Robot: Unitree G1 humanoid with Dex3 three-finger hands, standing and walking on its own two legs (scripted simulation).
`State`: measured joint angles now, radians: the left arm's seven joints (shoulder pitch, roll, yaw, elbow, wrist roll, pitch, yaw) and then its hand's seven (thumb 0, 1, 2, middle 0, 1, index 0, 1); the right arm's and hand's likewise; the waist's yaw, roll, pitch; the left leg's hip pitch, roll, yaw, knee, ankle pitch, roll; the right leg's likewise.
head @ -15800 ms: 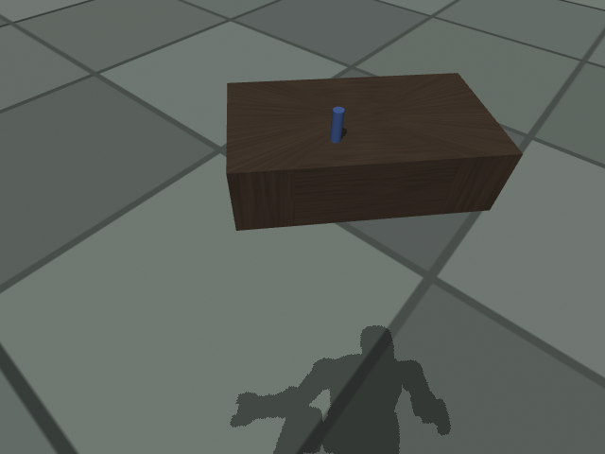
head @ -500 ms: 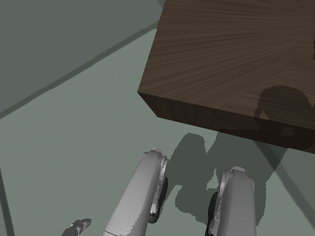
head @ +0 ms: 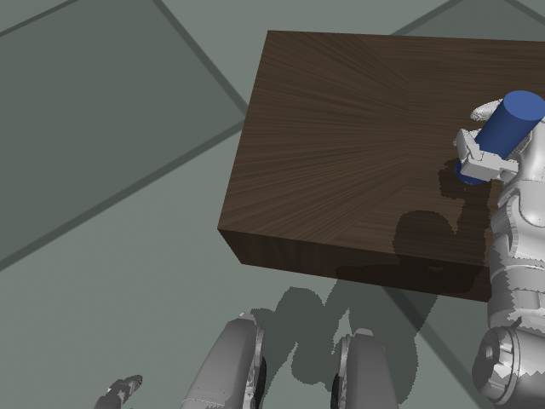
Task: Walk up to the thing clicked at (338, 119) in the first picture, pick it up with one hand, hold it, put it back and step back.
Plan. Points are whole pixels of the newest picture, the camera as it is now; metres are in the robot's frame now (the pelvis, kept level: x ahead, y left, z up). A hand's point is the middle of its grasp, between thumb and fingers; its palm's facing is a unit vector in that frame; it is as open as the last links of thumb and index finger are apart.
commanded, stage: lift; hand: right
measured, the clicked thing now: (494, 143) +0.49 -0.23 +0.04
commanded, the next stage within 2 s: hold in 1.16 s
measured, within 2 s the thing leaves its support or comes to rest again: neither
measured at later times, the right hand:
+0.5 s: hand (511, 160) +0.41 -0.20 +0.12, palm faces +0.21 +0.98 +0.01, open 6.0 cm
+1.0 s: hand (523, 156) +0.39 -0.20 +0.15, palm faces +0.19 +0.98 +0.01, open 5.9 cm
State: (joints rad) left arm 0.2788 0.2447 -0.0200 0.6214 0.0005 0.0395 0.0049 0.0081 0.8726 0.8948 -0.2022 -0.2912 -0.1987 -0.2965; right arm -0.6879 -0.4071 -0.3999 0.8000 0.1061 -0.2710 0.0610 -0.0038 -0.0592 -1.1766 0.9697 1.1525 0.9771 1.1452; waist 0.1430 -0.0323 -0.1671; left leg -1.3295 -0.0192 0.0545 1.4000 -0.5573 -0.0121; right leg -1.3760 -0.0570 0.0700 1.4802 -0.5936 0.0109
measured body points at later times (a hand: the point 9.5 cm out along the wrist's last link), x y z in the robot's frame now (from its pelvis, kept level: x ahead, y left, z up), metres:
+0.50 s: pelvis +0.02 +0.00 +0.08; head +0.11 -0.02 +0.52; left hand +0.13 +0.25 -0.03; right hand +0.39 -0.26 +0.12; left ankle +0.05 +0.13 -0.58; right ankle +0.04 -0.12 -0.58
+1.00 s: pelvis +0.04 +0.00 +0.11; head +0.10 -0.02 +0.55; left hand +0.15 +0.25 -0.01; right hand +0.38 -0.25 +0.15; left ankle +0.05 +0.13 -0.58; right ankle +0.04 -0.12 -0.58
